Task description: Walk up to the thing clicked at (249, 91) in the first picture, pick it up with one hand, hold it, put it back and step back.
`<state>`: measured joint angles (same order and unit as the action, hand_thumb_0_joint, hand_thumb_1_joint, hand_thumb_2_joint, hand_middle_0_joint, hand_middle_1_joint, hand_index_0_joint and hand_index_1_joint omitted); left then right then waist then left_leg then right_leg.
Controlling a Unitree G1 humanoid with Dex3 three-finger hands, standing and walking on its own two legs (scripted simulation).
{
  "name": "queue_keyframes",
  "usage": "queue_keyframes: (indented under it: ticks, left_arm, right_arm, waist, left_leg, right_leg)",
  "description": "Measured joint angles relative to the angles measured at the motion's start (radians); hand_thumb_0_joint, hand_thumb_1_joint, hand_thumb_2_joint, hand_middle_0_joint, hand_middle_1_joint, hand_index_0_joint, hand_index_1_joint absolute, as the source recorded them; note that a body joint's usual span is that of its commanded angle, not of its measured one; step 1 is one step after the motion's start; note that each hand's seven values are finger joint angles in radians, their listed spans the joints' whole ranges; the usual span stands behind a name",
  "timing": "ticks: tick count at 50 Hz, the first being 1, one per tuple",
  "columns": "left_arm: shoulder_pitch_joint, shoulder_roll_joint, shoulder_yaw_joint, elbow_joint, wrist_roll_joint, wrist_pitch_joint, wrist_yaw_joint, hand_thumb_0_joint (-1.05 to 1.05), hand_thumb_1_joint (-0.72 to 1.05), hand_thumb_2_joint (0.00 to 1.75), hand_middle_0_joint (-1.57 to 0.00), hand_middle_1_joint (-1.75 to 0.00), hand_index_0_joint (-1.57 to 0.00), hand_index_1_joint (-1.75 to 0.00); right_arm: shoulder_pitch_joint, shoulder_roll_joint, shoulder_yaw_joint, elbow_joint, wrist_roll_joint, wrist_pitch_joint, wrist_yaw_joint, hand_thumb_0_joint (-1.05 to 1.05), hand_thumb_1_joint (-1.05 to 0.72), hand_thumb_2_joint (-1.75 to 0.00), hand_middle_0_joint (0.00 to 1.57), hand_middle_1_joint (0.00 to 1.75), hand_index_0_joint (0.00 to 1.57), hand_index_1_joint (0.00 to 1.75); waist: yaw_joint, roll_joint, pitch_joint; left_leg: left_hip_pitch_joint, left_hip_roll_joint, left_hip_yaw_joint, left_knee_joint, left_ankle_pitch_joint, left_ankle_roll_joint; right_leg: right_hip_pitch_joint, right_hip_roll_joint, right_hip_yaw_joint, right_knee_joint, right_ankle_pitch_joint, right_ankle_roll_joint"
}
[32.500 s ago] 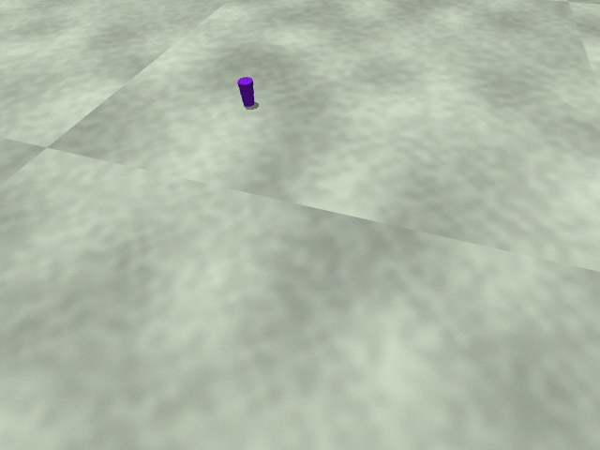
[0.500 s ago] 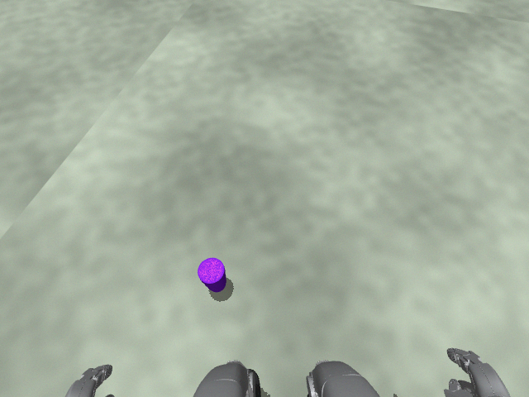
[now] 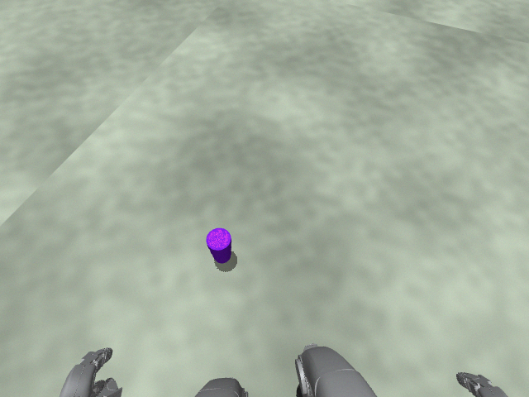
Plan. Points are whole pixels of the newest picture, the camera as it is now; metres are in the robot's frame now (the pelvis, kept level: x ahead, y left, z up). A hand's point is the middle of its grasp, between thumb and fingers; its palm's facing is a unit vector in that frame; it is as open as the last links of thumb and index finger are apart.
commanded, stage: step back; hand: left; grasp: from the side
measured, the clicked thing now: (220, 247) +0.64 +0.18 -0.68
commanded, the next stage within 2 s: none
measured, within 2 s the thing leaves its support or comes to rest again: neither
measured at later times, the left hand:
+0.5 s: hand out of the picture -0.06 +0.23 -0.13, palm faces -0.03 -0.90 -0.42, open 7.3 cm
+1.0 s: hand out of the picture -0.27 +0.20 -0.15, palm faces -0.04 -0.91 -0.41, open 7.3 cm
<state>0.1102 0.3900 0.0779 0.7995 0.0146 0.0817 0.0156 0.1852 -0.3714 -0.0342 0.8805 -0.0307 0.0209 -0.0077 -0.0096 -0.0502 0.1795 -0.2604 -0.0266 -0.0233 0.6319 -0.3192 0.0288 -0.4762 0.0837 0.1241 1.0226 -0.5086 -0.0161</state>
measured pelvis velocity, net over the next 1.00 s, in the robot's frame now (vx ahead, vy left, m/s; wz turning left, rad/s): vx -0.35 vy -0.07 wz -0.05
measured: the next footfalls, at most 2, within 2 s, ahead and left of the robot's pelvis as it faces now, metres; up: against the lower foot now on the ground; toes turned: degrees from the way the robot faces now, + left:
right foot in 0.26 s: -0.09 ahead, -0.16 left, +0.00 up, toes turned -1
left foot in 0.58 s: -0.17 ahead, +0.07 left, +0.00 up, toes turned -1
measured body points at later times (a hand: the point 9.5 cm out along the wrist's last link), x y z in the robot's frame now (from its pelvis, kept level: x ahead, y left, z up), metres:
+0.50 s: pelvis -0.16 -0.04 +0.00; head -0.11 -0.05 +0.44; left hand -0.06 +0.27 -0.11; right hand -0.08 -0.37 -0.12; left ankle -0.17 +0.09 -0.67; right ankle -0.12 -0.16 -0.73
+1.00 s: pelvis -0.35 -0.07 -0.01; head -0.30 -0.08 +0.44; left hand -0.27 +0.25 -0.12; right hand -0.23 -0.39 -0.12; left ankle -0.24 +0.07 -0.70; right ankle -0.37 -0.19 -0.73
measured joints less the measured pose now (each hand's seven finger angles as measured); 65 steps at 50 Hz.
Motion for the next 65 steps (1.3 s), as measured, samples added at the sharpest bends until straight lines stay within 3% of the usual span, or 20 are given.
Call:
queue_keyframes:
  ticks: [3,6,10,13,15,18,22,27,31,34,38,41,45,47,50,53,56,60,62,65]
  left_arm:
    - [0.020,0.004,0.008,0.009,-0.007,-0.004,-0.002,0.00,0.91,0.89,-0.21,-0.30,-0.21,-0.30]
    - [0.043,0.010,0.016,0.010,-0.003,-0.006,-0.005,0.00,0.91,0.89,-0.21,-0.30,-0.21,-0.30]
    - [0.063,0.018,0.019,0.021,0.001,-0.008,-0.010,0.00,0.91,0.89,-0.21,-0.30,-0.21,-0.30]
    - [0.077,0.018,0.019,0.035,0.003,-0.023,-0.017,0.00,0.91,0.89,-0.21,-0.30,-0.21,-0.30]
    - [0.078,-0.007,0.018,0.053,0.014,-0.032,-0.020,0.00,0.91,0.89,-0.21,-0.30,-0.21,-0.30]
    - [0.102,-0.021,0.002,0.050,0.020,-0.029,-0.028,0.00,0.91,0.89,-0.21,-0.30,-0.21,-0.30]
    - [0.095,-0.039,-0.004,0.040,0.025,-0.022,-0.017,0.01,0.90,0.89,-0.21,-0.30,-0.21,-0.30]
    - [0.043,-0.021,-0.006,-0.012,0.026,-0.028,-0.002,0.01,0.90,0.89,-0.21,-0.30,-0.21,-0.30]
    - [-0.013,0.008,-0.009,-0.031,0.008,-0.018,0.000,0.00,0.90,0.89,-0.21,-0.30,-0.21,-0.30]
    - [-0.021,0.004,-0.007,-0.007,0.001,-0.002,0.005,0.00,0.90,0.89,-0.21,-0.30,-0.21,-0.30]
    - [-0.002,0.006,-0.002,0.009,-0.008,-0.005,0.002,0.00,0.91,0.89,-0.21,-0.30,-0.21,-0.30]
    - [0.021,0.007,-0.002,0.017,-0.004,-0.010,-0.003,0.00,0.91,0.89,-0.21,-0.30,-0.21,-0.30]
    - [0.046,0.012,-0.005,0.048,0.001,-0.026,-0.008,0.00,0.91,0.89,-0.21,-0.30,-0.21,-0.30]
    - [0.053,-0.004,-0.003,0.077,0.010,-0.041,-0.008,0.00,0.91,0.89,-0.21,-0.30,-0.21,-0.30]
    - [0.088,-0.017,-0.011,0.096,0.022,-0.043,-0.017,0.00,0.91,0.89,-0.21,-0.30,-0.21,-0.30]
    - [0.110,-0.029,-0.015,0.110,0.026,-0.045,-0.012,0.00,0.90,0.89,-0.21,-0.30,-0.21,-0.30]
    - [0.113,-0.028,-0.011,0.110,0.032,-0.058,-0.013,0.01,0.90,0.89,-0.21,-0.30,-0.21,-0.30]
    - [0.102,-0.007,-0.004,0.101,0.034,-0.071,-0.018,0.01,0.90,0.89,-0.21,-0.30,-0.21,-0.30]
    - [0.093,0.011,-0.005,0.104,0.030,-0.068,-0.020,0.00,0.90,0.89,-0.21,-0.30,-0.21,-0.30]
    - [0.103,0.018,-0.009,0.143,0.016,-0.057,-0.021,0.00,0.90,0.89,-0.21,-0.30,-0.21,-0.30]
  right_arm:
    - [-0.007,0.009,0.005,-0.011,0.001,-0.002,-0.008,0.00,-0.90,-0.90,0.21,0.30,0.21,0.30]
    - [-0.026,0.009,0.003,-0.034,0.002,-0.005,-0.014,0.00,-0.90,-0.90,0.21,0.31,0.21,0.30]
    - [-0.056,-0.002,0.001,-0.070,0.001,-0.008,-0.016,0.00,-0.90,-0.90,0.21,0.31,0.21,0.30]
    - [-0.076,-0.021,-0.001,-0.086,0.004,0.004,-0.010,0.00,-0.90,-0.90,0.21,0.31,0.21,0.30]
    - [-0.091,-0.043,-0.010,-0.080,0.011,0.017,-0.011,0.00,-0.90,-0.90,0.21,0.31,0.21,0.30]
    - [-0.072,-0.043,-0.019,-0.052,0.022,0.036,-0.022,0.00,-0.90,-0.90,0.20,0.30,0.21,0.30]
    - [-0.019,-0.056,-0.018,-0.036,0.032,0.026,-0.023,0.00,-0.90,-0.90,0.20,0.30,0.21,0.30]
    - [0.027,-0.043,-0.012,-0.015,0.023,0.023,-0.020,0.00,-0.90,-0.90,0.20,0.30,0.21,0.30]
    - [0.021,-0.009,-0.010,0.009,0.007,0.016,-0.012,0.00,-0.90,-0.90,0.20,0.30,0.21,0.30]
    - [0.015,0.003,0.001,0.007,-0.002,0.012,0.000,0.00,-0.90,-0.90,0.20,0.30,0.21,0.30]
    - [-0.002,0.007,0.008,-0.003,-0.005,0.011,-0.008,0.00,-0.90,-0.90,0.21,0.31,0.21,0.30]
    - [-0.033,-0.002,0.002,-0.027,-0.008,0.012,-0.012,0.00,-0.90,-0.90,0.21,0.31,0.21,0.30]
    - [-0.075,-0.024,0.000,-0.059,-0.005,0.017,-0.007,0.00,-0.90,-0.90,0.21,0.31,0.21,0.30]
    - [-0.097,-0.045,-0.005,-0.057,0.002,0.026,-0.004,0.00,-0.90,-0.90,0.21,0.31,0.21,0.30]
    - [-0.085,-0.041,-0.014,-0.031,0.009,0.044,-0.012,0.00,-0.90,-0.90,0.20,0.30,0.21,0.30]
    - [-0.046,-0.049,-0.016,-0.012,0.019,0.038,-0.010,0.00,-0.90,-0.90,0.20,0.30,0.21,0.30]
    - [-0.001,-0.056,-0.017,0.014,0.015,0.028,-0.004,0.00,-0.90,-0.90,0.20,0.30,0.21,0.30]
    - [0.049,-0.046,-0.021,0.069,0.004,0.021,0.012,0.00,-0.90,-0.90,0.20,0.30,0.21,0.30]
    - [0.050,-0.025,-0.025,0.099,0.000,0.009,0.014,0.00,-0.90,-0.90,0.20,0.30,0.21,0.30]
    - [0.058,0.000,-0.019,0.108,-0.008,-0.011,0.022,0.00,-0.90,-0.90,0.20,0.30,0.21,0.30]
  waist:
    - [0.009,0.005,-0.012]
    - [0.018,0.012,-0.010]
    - [0.027,0.025,-0.001]
    - [0.034,0.041,-0.006]
    - [0.022,0.097,0.005]
    - [0.037,0.075,-0.018]
    - [0.037,0.069,-0.037]
    - [0.019,0.056,-0.024]
    - [0.021,-0.006,0.017]
    - [0.002,0.013,0.014]
    - [0.005,0.022,-0.012]
    - [0.014,0.034,-0.015]
    - [0.028,0.048,-0.019]
    - [0.028,0.092,-0.013]
    - [0.041,0.083,-0.037]
    - [0.045,0.071,-0.058]
    - [0.043,0.077,-0.075]
    - [0.041,0.073,-0.094]
    - [0.044,0.037,-0.082]
    - [0.031,0.020,-0.104]
  left_leg:
    - [-0.016,0.024,0.005,-0.036,0.045,-0.003]
    - [-0.045,0.044,0.014,-0.042,0.075,-0.006]
    - [-0.101,0.072,0.031,-0.014,0.102,-0.018]
    - [-0.162,0.094,0.038,0.037,0.111,-0.042]
    - [-0.200,0.110,-0.011,0.087,0.075,-0.041]
    - [-0.260,-0.007,-0.082,0.324,-0.136,-0.032]
    - [-0.249,-0.080,-0.094,0.497,-0.148,-0.031]
    - [-0.085,-0.038,-0.031,0.244,-0.177,-0.032]
    - [-0.006,-0.045,0.023,0.041,-0.034,-0.002]
    - [-0.034,-0.011,0.003,0.039,-0.004,0.004]
    - [-0.065,0.026,0.002,-0.014,0.065,-0.001]
    - [-0.102,0.052,0.009,-0.023,0.103,-0.006]
    - [-0.172,0.081,0.025,0.007,0.136,-0.029]
    - [-0.209,0.112,0.006,0.048,0.140,-0.034]
    - [-0.259,0.023,-0.073,0.220,-0.091,-0.032]
    - [-0.271,-0.052,-0.106,0.402,-0.116,-0.032]
    - [-0.210,-0.048,-0.084,0.396,-0.120,-0.042]
    - [-0.050,0.000,-0.024,0.122,-0.171,-0.040]
    - [0.013,-0.019,-0.001,-0.009,-0.032,-0.028]
    - [0.017,-0.023,0.007,-0.031,0.001,-0.003]
  right_leg:
    - [-0.010,0.037,0.022,0.166,-0.001,0.005]
    - [0.035,0.025,0.026,0.162,-0.008,0.028]
    - [0.131,-0.031,-0.005,-0.045,-0.010,0.038]
    - [0.230,-0.068,-0.050,-0.314,0.092,0.019]
    - [0.237,-0.039,-0.084,-0.346,0.115,0.021]
    - [0.194,-0.072,-0.070,-0.318,0.133,0.009]
    - [0.163,-0.103,-0.076,-0.355,0.191,0.009]
    - [0.103,-0.121,-0.123,-0.345,0.234,0.015]
    - [0.039,-0.146,-0.106,-0.262,0.195,0.017]
    - [-0.011,-0.040,-0.033,-0.026,-0.004,0.004]
    - [-0.008,0.019,0.002,0.175,-0.021,0.007]
    - [0.075,-0.005,-0.014,0.074,-0.030,0.027]
    - [0.228,-0.059,-0.062,-0.270,0.040,0.021]
    - [0.270,-0.039,-0.091,-0.380,0.100,0.012]
    - [0.228,-0.058,-0.088,-0.341,0.112,0.000]
    - [0.212,-0.093,-0.086,-0.359,0.145,0.003]
    - [0.195,-0.108,-0.107,-0.364,0.163,0.004]
    - [0.172,-0.127,-0.149,-0.339,0.159,0.004]
    - [0.162,-0.157,-0.142,-0.307,0.149,0.013]
    - [0.138,-0.130,-0.098,-0.236,0.031,0.002]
